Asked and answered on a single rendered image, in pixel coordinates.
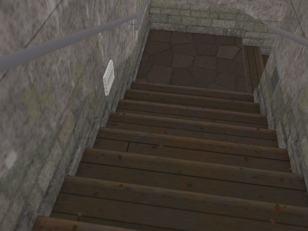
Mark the stairs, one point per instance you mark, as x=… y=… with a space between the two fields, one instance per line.
x=176 y=158
x=255 y=64

